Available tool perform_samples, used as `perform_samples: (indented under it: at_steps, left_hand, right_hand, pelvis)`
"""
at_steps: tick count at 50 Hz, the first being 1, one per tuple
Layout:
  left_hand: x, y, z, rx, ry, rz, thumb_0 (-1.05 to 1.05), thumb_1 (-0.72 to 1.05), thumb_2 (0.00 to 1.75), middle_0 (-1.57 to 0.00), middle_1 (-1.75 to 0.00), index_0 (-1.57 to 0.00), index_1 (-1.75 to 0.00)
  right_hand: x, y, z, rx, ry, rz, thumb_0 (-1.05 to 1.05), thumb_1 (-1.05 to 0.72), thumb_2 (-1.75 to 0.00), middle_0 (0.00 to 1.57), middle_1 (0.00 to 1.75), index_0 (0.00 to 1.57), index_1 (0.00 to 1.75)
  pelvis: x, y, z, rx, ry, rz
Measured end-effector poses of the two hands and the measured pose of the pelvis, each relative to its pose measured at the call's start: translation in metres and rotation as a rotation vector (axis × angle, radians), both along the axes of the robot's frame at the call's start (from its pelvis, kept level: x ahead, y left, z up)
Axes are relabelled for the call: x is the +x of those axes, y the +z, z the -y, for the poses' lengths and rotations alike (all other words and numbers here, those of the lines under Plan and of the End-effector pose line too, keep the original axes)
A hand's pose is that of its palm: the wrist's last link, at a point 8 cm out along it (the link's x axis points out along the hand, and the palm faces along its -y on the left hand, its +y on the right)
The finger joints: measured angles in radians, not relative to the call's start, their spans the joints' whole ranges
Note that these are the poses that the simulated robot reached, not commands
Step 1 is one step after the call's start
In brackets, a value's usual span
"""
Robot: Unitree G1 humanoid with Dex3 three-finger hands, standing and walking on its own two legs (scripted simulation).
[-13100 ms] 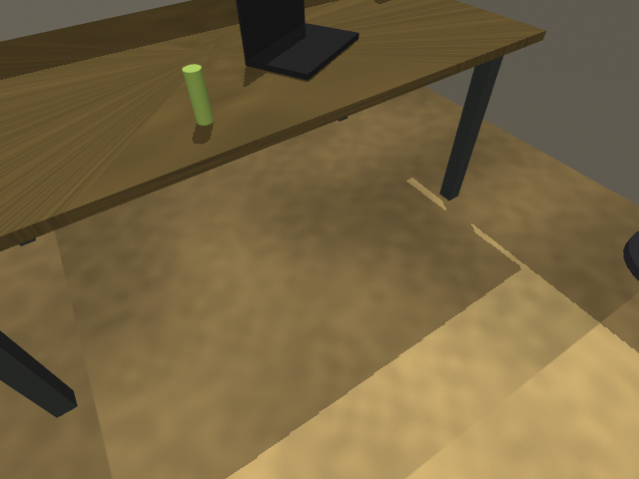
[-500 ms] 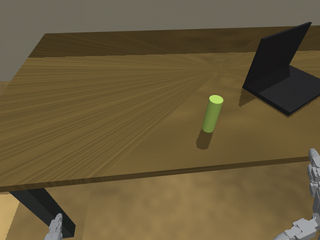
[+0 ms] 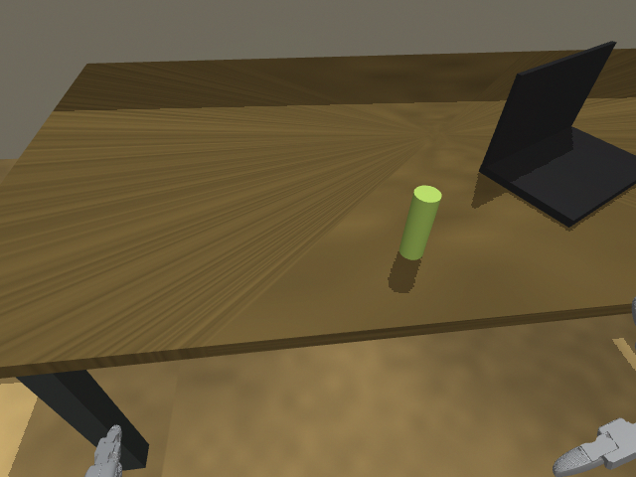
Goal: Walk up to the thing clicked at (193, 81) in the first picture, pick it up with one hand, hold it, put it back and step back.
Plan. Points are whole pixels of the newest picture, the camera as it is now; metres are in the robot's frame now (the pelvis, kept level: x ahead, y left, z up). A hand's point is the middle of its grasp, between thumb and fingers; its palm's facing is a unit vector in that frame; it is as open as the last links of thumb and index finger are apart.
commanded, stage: go down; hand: right
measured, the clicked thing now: (418, 224) +0.50 -0.19 +0.03
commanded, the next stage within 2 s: none
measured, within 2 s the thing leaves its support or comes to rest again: neither
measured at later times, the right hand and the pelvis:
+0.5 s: hand (599, 324) +0.24 -0.30 +0.12, palm faces +0.33 +0.90 -0.28, open 17.6 cm; pelvis +0.00 +0.00 +0.00, yaw -1 degrees
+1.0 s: hand (594, 270) +0.31 -0.34 +0.12, palm faces +0.15 +0.99 -0.06, open 17.5 cm; pelvis +0.00 -0.01 -0.01, yaw +1 degrees
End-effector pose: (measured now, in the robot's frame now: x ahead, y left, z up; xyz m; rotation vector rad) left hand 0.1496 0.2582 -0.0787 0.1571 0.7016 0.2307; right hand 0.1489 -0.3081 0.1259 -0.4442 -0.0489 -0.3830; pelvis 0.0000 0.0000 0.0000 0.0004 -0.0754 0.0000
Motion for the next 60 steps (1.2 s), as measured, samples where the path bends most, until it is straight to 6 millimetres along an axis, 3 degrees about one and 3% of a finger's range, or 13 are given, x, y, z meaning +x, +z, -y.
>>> perform_samples:
  at_steps: [10,15,20,29,34,40,46,53,60]
  left_hand:
    - [0.004,-0.005,0.003,-0.011,-0.006,-0.015,-0.01,-0.54,0.07,-0.05,-0.05,-0.05,-0.05]
    - [0.010,0.004,-0.003,0.019,0.001,0.023,-0.01,-0.53,0.05,-0.05,-0.05,-0.05,-0.05]
    - [0.011,0.006,-0.007,0.043,0.010,0.023,-0.01,-0.53,0.05,-0.05,-0.05,-0.05,-0.04]
    - [0.004,-0.001,0.012,0.040,-0.003,-0.003,-0.01,-0.53,0.04,-0.05,-0.04,-0.05,-0.04]
    - [-0.004,0.001,0.009,0.060,0.025,0.015,-0.01,-0.53,0.04,-0.05,-0.04,-0.05,-0.04]
    - [-0.014,-0.003,0.003,0.097,0.037,-0.031,-0.01,-0.53,0.04,-0.05,-0.05,-0.05,-0.04]
    - [-0.009,0.003,0.005,0.126,0.022,-0.011,-0.01,-0.53,0.05,-0.05,-0.05,-0.05,-0.05]
    - [0.002,0.008,0.015,0.135,0.000,0.030,-0.01,-0.54,0.05,-0.05,-0.05,-0.05,-0.05]
    - [-0.002,0.007,0.016,0.141,0.001,0.042,-0.01,-0.54,0.05,-0.06,-0.05,-0.05,-0.05]
  right_hand:
    - [-0.004,0.000,0.000,-0.016,-0.006,0.008,-0.01,0.55,-0.05,0.05,0.06,0.06,0.06]
    - [0.002,0.001,0.005,-0.009,-0.005,0.064,-0.01,0.55,-0.04,0.05,0.06,0.07,0.06]
    - [0.022,0.003,0.020,0.042,0.014,0.090,-0.01,0.56,-0.04,0.05,0.06,0.06,0.05]
    - [0.087,0.007,0.046,0.192,0.137,0.038,-0.01,0.59,-0.03,0.04,0.05,0.06,0.05]
    - [0.113,0.011,0.061,0.282,0.181,0.026,-0.01,0.59,-0.03,0.04,0.05,0.06,0.05]
    - [0.127,0.005,0.070,0.329,0.223,-0.015,-0.01,0.59,-0.03,0.04,0.05,0.06,0.05]
    - [0.130,-0.003,0.073,0.361,0.238,-0.016,-0.01,0.57,-0.03,0.04,0.05,0.06,0.05]
    - [0.139,0.002,0.082,0.401,0.247,0.006,-0.01,0.54,-0.03,0.05,0.05,0.06,0.05]
    - [0.159,0.010,0.089,0.442,0.287,-0.015,-0.01,0.53,-0.03,0.05,0.04,0.06,0.04]
  pelvis:
    - [0.001,-0.001,-0.001,-0.001,-0.004,-0.008]
    - [0.001,-0.002,-0.002,-0.002,-0.007,-0.006]
    - [-0.001,-0.003,-0.004,0.000,-0.010,-0.012]
    - [-0.005,-0.003,-0.002,0.002,-0.008,-0.044]
    - [-0.002,-0.003,0.002,0.001,0.003,-0.060]
    - [-0.001,-0.004,0.008,0.005,0.016,-0.079]
    - [0.001,-0.005,0.010,0.009,0.016,-0.086]
    - [0.002,-0.006,0.010,0.015,0.009,-0.096]
    - [0.001,-0.008,0.010,0.016,0.005,-0.120]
